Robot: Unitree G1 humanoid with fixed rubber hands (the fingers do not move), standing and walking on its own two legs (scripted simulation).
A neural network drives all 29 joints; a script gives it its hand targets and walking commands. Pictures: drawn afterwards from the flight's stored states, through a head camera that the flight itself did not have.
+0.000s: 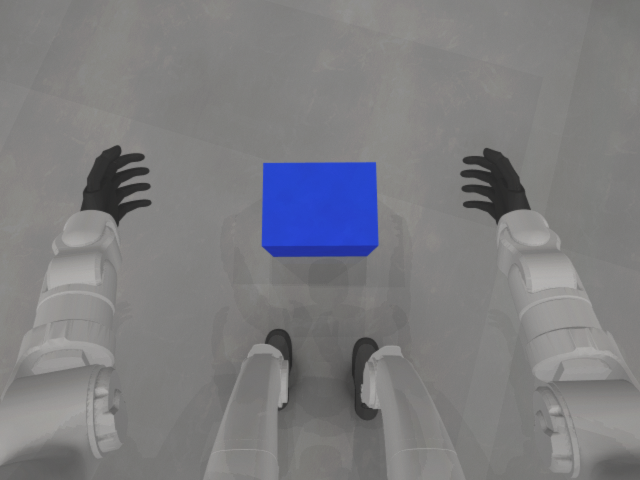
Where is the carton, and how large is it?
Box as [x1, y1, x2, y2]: [262, 162, 378, 256]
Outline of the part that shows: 375,162 263,163 262,246 273,256 367,255 378,245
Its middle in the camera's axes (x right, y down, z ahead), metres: +0.00 -0.06 +0.99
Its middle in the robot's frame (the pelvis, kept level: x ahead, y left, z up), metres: +0.52 +0.02 -0.59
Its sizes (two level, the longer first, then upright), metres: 0.263 0.196 0.219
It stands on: the floor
